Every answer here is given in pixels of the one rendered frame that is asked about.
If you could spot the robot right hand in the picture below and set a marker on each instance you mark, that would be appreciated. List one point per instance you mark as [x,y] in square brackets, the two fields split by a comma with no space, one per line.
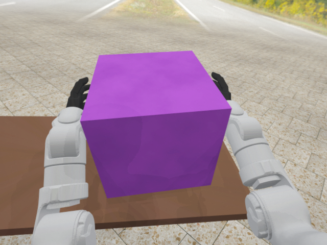
[222,86]

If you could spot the robot left forearm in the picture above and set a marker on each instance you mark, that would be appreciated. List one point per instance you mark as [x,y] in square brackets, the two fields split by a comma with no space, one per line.
[64,162]

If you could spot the robot left hand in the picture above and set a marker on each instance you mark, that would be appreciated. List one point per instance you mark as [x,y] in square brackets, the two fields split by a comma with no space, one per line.
[77,97]

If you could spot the robot right upper arm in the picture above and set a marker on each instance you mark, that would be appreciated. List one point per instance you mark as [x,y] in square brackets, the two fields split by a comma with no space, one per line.
[279,215]

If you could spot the carton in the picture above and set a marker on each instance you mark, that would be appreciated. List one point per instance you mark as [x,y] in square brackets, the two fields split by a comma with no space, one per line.
[153,122]

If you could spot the robot right forearm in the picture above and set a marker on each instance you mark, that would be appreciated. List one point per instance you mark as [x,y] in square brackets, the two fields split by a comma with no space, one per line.
[258,166]

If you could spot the robot left upper arm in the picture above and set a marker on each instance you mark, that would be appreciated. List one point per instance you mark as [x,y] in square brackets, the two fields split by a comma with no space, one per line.
[66,228]

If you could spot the table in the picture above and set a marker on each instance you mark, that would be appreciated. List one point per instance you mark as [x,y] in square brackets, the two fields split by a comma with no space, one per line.
[22,149]

